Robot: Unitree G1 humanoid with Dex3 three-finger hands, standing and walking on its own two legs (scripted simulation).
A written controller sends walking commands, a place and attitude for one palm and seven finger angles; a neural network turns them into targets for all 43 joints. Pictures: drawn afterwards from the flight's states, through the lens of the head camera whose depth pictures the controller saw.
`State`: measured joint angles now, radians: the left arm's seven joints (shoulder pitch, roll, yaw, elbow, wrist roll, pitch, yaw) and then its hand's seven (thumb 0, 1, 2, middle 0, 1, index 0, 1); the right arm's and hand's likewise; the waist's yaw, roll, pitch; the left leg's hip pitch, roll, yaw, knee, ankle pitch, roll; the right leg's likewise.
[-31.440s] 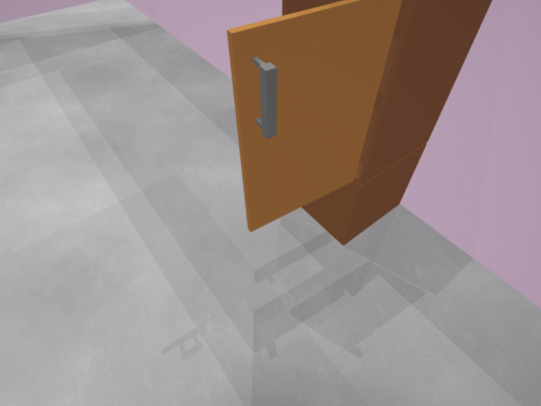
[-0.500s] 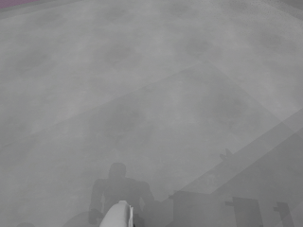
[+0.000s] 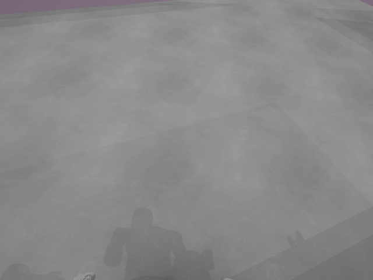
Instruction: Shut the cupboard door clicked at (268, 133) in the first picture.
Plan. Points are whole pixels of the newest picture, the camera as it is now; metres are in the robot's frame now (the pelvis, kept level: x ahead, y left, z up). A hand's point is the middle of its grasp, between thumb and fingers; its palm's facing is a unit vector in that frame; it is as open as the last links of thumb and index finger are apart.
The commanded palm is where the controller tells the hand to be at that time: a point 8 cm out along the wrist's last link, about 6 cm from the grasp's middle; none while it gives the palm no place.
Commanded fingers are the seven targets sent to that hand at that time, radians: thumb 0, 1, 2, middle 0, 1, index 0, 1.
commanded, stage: turn to face it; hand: left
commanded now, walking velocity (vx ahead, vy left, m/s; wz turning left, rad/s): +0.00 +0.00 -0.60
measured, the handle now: out of the picture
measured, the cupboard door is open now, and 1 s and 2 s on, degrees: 54 54 54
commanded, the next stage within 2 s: none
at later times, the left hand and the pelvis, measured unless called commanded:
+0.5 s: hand out of the picture +0.13 +0.19 -0.19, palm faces -0.19 -0.96 -0.22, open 7.4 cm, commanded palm none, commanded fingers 0.00 0.90 0.90 -0.20 -0.30 -0.20 -0.30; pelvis +0.05 +0.00 -0.01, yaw -16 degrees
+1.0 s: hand (161, 239) +0.24 +0.08 -0.16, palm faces -0.52 -0.82 -0.25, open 7.4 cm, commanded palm none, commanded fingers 0.00 0.90 0.90 -0.20 -0.30 -0.20 -0.30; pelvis +0.06 -0.05 +0.00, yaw -33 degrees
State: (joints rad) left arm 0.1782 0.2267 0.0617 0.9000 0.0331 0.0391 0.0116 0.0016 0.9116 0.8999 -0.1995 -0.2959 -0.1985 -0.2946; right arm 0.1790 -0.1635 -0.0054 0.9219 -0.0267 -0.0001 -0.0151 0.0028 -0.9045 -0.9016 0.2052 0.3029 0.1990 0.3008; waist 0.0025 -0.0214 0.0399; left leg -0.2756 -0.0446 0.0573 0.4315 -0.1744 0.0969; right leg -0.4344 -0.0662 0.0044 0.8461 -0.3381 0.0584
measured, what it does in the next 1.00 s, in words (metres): steps on the spot, turning right: right foot, then left foot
